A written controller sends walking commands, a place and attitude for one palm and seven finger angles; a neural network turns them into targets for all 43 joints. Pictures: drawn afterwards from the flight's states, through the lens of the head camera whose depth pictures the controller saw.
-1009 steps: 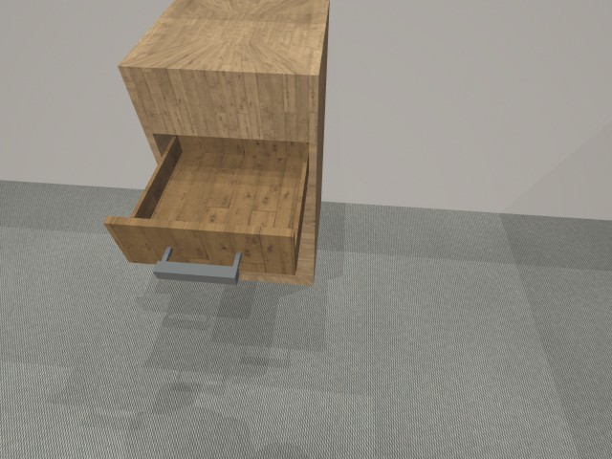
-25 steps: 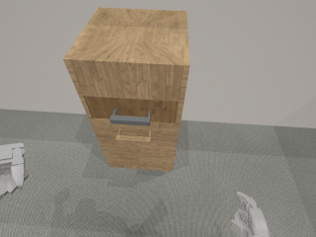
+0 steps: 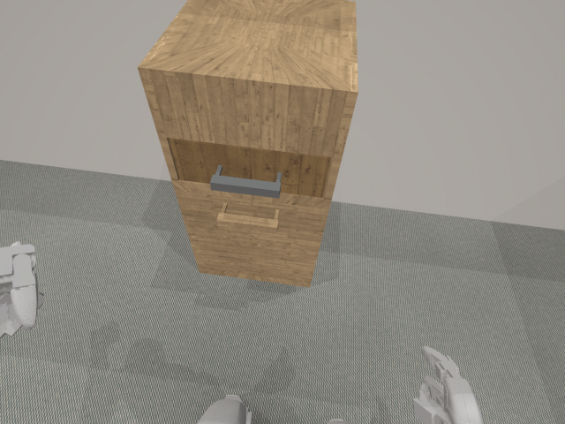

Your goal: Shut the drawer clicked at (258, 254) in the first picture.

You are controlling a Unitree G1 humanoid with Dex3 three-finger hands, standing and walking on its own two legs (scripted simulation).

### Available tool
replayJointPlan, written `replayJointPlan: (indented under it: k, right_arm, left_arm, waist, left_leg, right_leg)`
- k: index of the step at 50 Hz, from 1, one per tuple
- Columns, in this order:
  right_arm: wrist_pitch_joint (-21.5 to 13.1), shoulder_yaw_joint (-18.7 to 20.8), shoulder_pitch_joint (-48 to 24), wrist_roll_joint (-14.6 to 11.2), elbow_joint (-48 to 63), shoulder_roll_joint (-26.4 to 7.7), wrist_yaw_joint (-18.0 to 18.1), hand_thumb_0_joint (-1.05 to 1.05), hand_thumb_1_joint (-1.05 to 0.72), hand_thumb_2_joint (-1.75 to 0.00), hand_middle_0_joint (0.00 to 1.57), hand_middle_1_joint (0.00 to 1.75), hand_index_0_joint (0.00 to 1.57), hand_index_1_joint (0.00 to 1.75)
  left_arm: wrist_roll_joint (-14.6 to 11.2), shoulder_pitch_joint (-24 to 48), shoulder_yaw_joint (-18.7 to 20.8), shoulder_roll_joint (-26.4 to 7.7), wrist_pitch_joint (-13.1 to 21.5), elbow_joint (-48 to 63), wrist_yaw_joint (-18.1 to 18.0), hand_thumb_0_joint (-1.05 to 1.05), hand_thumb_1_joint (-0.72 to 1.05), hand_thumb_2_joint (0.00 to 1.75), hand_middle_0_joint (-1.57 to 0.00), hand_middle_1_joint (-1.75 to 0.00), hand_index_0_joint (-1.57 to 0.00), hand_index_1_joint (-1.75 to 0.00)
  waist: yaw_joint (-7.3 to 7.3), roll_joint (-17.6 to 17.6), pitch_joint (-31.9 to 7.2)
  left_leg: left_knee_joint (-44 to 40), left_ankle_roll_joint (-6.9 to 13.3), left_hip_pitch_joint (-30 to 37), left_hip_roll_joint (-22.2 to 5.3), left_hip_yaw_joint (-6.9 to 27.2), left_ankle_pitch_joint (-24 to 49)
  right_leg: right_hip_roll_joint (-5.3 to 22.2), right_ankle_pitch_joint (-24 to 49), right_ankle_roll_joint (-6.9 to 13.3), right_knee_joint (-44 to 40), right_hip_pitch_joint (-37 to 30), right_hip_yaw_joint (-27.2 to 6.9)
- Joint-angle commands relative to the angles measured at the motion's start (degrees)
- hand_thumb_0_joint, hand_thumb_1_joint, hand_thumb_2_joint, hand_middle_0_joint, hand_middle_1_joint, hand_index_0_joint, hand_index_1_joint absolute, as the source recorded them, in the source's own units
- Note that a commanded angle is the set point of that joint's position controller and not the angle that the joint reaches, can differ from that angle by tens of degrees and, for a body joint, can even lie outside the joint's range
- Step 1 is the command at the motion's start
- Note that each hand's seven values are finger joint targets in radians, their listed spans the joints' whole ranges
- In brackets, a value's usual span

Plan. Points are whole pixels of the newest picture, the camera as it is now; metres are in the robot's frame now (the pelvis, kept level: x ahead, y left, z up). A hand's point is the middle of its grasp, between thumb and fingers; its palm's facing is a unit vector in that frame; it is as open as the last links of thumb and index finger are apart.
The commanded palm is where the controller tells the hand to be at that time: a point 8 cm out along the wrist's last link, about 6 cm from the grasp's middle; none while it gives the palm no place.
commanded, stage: step back with the hand held close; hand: left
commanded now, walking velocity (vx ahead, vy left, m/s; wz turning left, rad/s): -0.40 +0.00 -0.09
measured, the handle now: (247, 179) +0.66 +0.12 -0.15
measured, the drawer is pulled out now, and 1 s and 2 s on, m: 0.00 0.00 0.00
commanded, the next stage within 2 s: stop stepping back and stand still in 0.32 s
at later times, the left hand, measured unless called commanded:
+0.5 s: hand (52, 359) +0.15 +0.20 +0.19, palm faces +0.20 -0.85 -0.48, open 3.3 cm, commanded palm +0.09 +0.26 +0.19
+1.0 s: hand out of the picture +0.08 +0.23 +0.17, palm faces +0.35 -0.85 -0.39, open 3.3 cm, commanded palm +0.04 +0.27 +0.19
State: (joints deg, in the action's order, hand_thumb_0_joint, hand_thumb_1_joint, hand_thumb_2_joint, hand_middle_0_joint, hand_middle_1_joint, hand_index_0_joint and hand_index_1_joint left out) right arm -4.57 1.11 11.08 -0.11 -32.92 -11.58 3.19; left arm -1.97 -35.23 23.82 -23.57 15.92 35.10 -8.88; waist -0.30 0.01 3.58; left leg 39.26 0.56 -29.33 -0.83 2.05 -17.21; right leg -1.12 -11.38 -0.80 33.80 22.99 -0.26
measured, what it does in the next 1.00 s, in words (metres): walks backwards: right foot, then left foot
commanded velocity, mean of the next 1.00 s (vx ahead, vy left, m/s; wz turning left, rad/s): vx -0.09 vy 0.01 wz -0.03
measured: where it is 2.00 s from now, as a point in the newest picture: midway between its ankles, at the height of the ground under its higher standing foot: outside the picture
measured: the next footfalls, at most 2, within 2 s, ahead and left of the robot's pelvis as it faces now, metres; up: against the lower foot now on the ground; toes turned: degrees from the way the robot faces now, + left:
right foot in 0.36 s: -0.09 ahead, -0.12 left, +0.00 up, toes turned +0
left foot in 0.54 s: +0.03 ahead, +0.09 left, +0.00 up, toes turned -3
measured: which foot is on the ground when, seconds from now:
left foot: down 0.00-0.42, up 0.44-0.52, down 0.54-1.00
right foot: down 0.00-0.10, up 0.12-0.34, down 0.36-1.00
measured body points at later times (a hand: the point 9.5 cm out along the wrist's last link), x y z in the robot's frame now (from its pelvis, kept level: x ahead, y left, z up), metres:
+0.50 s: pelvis -0.07 -0.01 +0.01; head -0.03 +0.00 +0.46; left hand +0.13 +0.24 +0.21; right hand +0.08 -0.25 -0.07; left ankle +0.02 +0.10 -0.71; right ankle -0.13 -0.13 -0.72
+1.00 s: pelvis -0.11 +0.00 +0.01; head -0.12 +0.01 +0.46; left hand +0.06 +0.27 +0.19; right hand +0.04 -0.24 -0.07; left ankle -0.01 +0.09 -0.72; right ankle -0.13 -0.13 -0.72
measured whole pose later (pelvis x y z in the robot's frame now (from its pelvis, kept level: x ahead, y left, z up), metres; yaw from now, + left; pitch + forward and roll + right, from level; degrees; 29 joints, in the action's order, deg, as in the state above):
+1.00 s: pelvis -0.11 +0.00 +0.01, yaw -3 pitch -2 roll -3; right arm -5.5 -0.6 13.7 0.2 -35.8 -11.3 3.8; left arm -2.4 -35.8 18.8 -20.0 12.2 30.4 -8.6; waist 0.3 1.9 -0.6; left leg 32.6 0.9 -21.8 -1.0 1.9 -11.1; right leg -2.8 -16.6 0.3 27.3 9.2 0.8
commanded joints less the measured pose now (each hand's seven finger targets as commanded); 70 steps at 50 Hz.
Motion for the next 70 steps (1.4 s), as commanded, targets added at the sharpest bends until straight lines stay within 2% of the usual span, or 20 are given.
replayJointPlan:
  k: [1,3,5,7,9,16,19,20,21,23,29,36,47,51,54,60,61,62,65,70]
  right_arm:
    - [-1.4,3.3,-3.8,0.6,6.3,-5.9,-0.1,0.0,-0.9,-0.9,0.2,0.3,0.2,0.3]
    - [-1.0,3.0,-5.2,0.4,7.0,-6.8,0.6,0.0,-0.9,-0.9,0.2,0.3,0.2,0.3]
    - [-2.2,3.2,-5.9,0.5,8.0,-8.4,1.3,0.0,-0.9,-0.9,0.2,0.3,0.2,0.3]
    - [-3.6,3.7,-5.4,1.4,8.2,-7.4,1.4,0.0,-0.9,-0.9,0.2,0.3,0.2,0.3]
    - [-4.6,4.1,-4.2,1.7,7.0,-7.1,0.4,0.0,-0.9,-0.9,0.2,0.3,0.2,0.3]
    - [-5.5,2.8,-2.5,3.3,2.9,-7.4,-0.8,0.0,-0.9,-0.9,0.2,0.3,0.2,0.3]
    - [-3.6,2.3,-4.7,2.3,5.0,-6.1,-0.4,0.0,-0.9,-0.9,0.2,0.3,0.2,0.3]
    - [-3.1,3.3,-3.7,0.9,5.7,-5.9,-0.4,0.0,-0.9,-0.9,0.2,0.3,0.2,0.3]
    - [-2.8,3.4,-5.5,0.2,6.7,-6.2,-0.3,0.0,-0.9,-0.9,0.2,0.3,0.2,0.3]
    - [-0.6,2.1,-6.3,-0.1,7.2,-4.2,0.0,0.0,-0.9,-0.9,0.2,0.3,0.2,0.3]
    - [-1.9,1.6,-4.7,-0.8,8.5,-7.3,1.5,0.0,-0.9,-0.9,0.2,0.3,0.2,0.3]
    - [-4.5,1.4,-4.2,-0.2,8.7,-7.9,1.4,0.0,-0.9,-0.9,0.2,0.3,0.2,0.3]
    - [-3.6,1.4,-3.4,0.5,5.6,-6.9,1.3,0.0,-0.9,-0.9,0.2,0.3,0.2,0.3]
    - [-4.1,1.0,-5.1,0.3,6.2,-7.2,1.7,0.0,-0.9,-0.9,0.2,0.3,0.2,0.3]
    - [-4.5,-0.3,-5.1,0.6,7.1,-6.3,2.0,0.0,-0.9,-0.9,0.2,0.3,0.2,0.3]
    - [-4.8,0.6,-4.1,0.8,7.2,-5.7,0.8,0.0,-0.9,-0.9,0.2,0.3,0.2,0.3]
    - [-8.3,3.0,-7.0,-0.6,-8.9,-11.2,-2.9,0.0,-0.9,-0.9,0.2,0.3,0.2,0.3]
    - [-3.9,3.6,-0.1,-0.6,-9.4,-9.6,-3.4,0.0,-0.9,-0.9,0.2,0.3,0.2,0.3]
    - [0.6,2.2,1.9,0.8,-8.9,-8.2,-3.0,0.0,-0.9,-0.9,0.2,0.3,0.2,0.3]
    - [3.3,1.4,-0.1,2.1,-12.4,-7.8,-2.2,0.0,-0.9,-0.9,0.2,0.3,0.2,0.3]
  left_arm:
    - [-0.9,2.1,5.5,-9.1,2.3,10.7,-2.3,0.0,0.9,0.9,-1.4,-1.6,-1.4,-1.6]
    - [-0.8,2.1,5.3,-9.2,2.8,11.8,-2.0,0.0,0.9,0.9,-1.4,-1.6,-1.4,-1.6]
    - [-0.2,1.7,6.8,-9.7,4.3,13.2,-1.6,0.0,0.9,0.9,-1.4,-1.6,-1.4,-1.6]
    - [0.5,2.7,8.0,-9.6,4.5,13.4,-1.2,0.0,0.9,0.9,-1.4,-1.6,-1.4,-1.6]
    - [-0.5,1.6,6.9,-8.6,4.3,13.5,-1.1,0.0,0.9,0.9,-1.4,-1.6,-1.4,-1.6]
    - [-1.3,0.6,5.8,-10.2,5.3,14.7,0.8,0.0,0.9,0.9,-1.4,-1.6,-1.4,-1.6]
    - [-2.1,1.7,8.4,-12.7,6.2,12.8,1.3,0.0,0.9,0.9,-1.4,-1.6,-1.4,-1.6]
    - [-2.7,-0.5,6.3,-10.1,5.6,10.7,1.5,0.0,0.9,0.9,-1.4,-1.6,-1.4,-1.6]
    - [-2.9,-1.8,7.9,-11.9,5.1,11.0,0.9,0.0,0.9,0.9,-1.4,-1.6,-1.4,-1.6]
    - [-2.7,-7.1,7.4,-9.8,1.9,5.9,0.2,0.0,0.9,0.9,-1.4,-1.6,-1.4,-1.6]
    - [-2.0,-4.7,6.0,-10.6,0.3,8.3,-0.3,0.0,0.9,0.9,-1.4,-1.6,-1.4,-1.6]
    - [-1.0,-3.5,5.0,-9.4,0.9,11.5,-0.5,0.0,0.9,0.9,-1.4,-1.6,-1.4,-1.6]
    - [-0.8,4.1,0.2,-5.6,-1.1,5.7,-0.7,0.0,0.9,0.9,-1.4,-1.6,-1.4,-1.6]
    - [-0.8,7.9,1.8,-8.0,-0.8,8.2,-0.4,0.0,0.9,0.9,-1.4,-1.6,-1.4,-1.6]
    - [0.0,5.4,2.7,-7.3,-0.3,8.8,-0.5,0.0,0.9,0.9,-1.4,-1.6,-1.4,-1.6]
    - [-0.6,-2.4,3.3,-6.9,0.4,9.5,0.0,0.0,0.9,0.9,-1.4,-1.6,-1.4,-1.6]
    - [3.6,7.6,-20.4,3.2,-7.5,-42.0,7.2,0.0,0.9,0.9,-1.4,-1.6,-1.4,-1.6]
    - [3.9,8.3,-17.5,3.8,-13.0,-43.6,8.5,0.0,0.9,0.9,-1.36,-1.56,-1.36,-1.56]
    - [4.1,12.8,-18.5,5.4,-15.3,-49.0,8.3,0.0,0.9,0.9,-1.24,-1.43,-1.24,-1.43]
    - [3.6,16.0,-19.3,5.4,-16.8,-67.4,7.5,0.0,0.9,0.9,-1.04,-1.21,-1.04,-1.21]
  waist:
    - [-1.58,-7.9,-10.0]
    - [-1.43,-2.2,-6.2]
    - [-1.17,14.5,-8.6]
    - [-1.15,16.7,-8.7]
    - [-0.44,9.7,-10.2]
    - [-0.08,13.4,-14.6]
    - [-0.5,3.2,-13.0]
    - [-0.98,-6.6,-13.8]
    - [-0.42,-9.6,-14.7]
    - [-0.41,-6.7,-13.1]
    - [-0.1,2.7,-12.2]
    - [-0.78,8.5,-4.7]
    - [-1.54,-3.3,-1.6]
    - [-1.32,3.7,0.1]
    - [-0.34,12.8,-0.5]
    - [-0.22,5.4,-6.5]
    - [-1.7,-0.9,-6.6]
    - [-1.68,-5.3,-10.0]
    - [-1.05,-11.9,-8.7]
    - [0.89,0.0,-4.4]
  left_leg:
    - [4.7,-0.6,11.3,1.5,-1.7,-1.4]
    - [-11.4,1.5,10.3,-2.2,3.2,-2.5]
    - [-28.0,6.6,-4.3,-14.8,17.2,-14.3]
    - [-32.3,10.1,-10.7,-19.9,22.1,-21.5]
    - [-24.1,9.2,0.9,-17.0,14.7,-5.4]
    - [-18.3,4.0,19.0,-12.8,7.8,20.3]
    - [-10.9,-0.8,17.5,-5.5,-2.2,8.1]
    - [-3.3,-1.9,18.1,-0.4,-4.3,3.5]
    - [3.2,-2.2,16.6,0.8,-4.2,2.1]
    - [4.4,-1.4,7.1,-0.7,-1.7,1.4]
    - [-14.1,3.0,18.7,-5.4,3.4,24.5]
    - [-26.6,2.1,8.2,-5.2,7.8,-15.0]
    - [-3.6,0.3,19.4,-0.3,-0.7,0.5]
    - [-14.2,0.9,19.5,-2.8,4.0,-3.3]
    - [-31.8,3.1,8.3,-8.0,14.6,-22.9]
    - [-22.5,1.0,11.2,-2.9,4.4,-8.4]
    - [-6.1,0.9,12.7,-3.8,4.0,11.7]
    - [-3.7,0.4,16.8,-4.2,3.7,14.4]
    - [-2.0,1.9,14.0,-2.6,4.0,15.7]
    - [-11.8,4.1,11.4,-4.1,8.9,19.1]
  right_leg:
    - [14.6,-5.9,7.6,-17.2,3.9,-13.4]
    - [6.9,-7.9,3.4,-11.0,4.3,-6.3]
    - [-3.1,-7.3,-0.4,10.3,-10.0,0.0]
    - [-4.7,-12.6,-0.2,28.1,-11.3,-3.7]
    - [-2.8,-16.9,0.6,23.1,-4.1,-3.8]
    - [-1.7,-6.6,0.9,-12.8,-8.7,0.2]
    - [5.7,4.8,3.2,-16.5,-5.2,-4.8]
    - [9.0,5.5,3.5,-18.9,-1.8,-7.4]
    - [13.9,9.8,5.0,-19.5,-0.2,-11.7]
    - [15.2,25.4,7.1,-12.2,-8.4,-10.5]
    - [3.1,12.0,-0.3,-8.1,-11.2,-2.4]
    - [-0.3,-14.0,1.2,-11.9,-12.0,-0.4]
    - [8.3,-23.2,6.0,-22.0,5.3,-9.0]
    - [3.5,-19.0,2.8,-15.5,3.1,-3.6]
    - [-1.9,-14.4,0.9,-3.8,-8.8,0.4]
    - [0.8,-10.6,2.3,-15.5,-14.2,-2.2]
    - [6.2,4.8,3.1,-9.9,-5.6,-2.8]
    - [8.8,9.2,3.6,-8.9,-4.4,-6.4]
    - [6.5,4.4,5.0,-5.2,-3.9,-4.2]
    - [3.0,-2.5,3.5,-4.3,-8.9,-2.7]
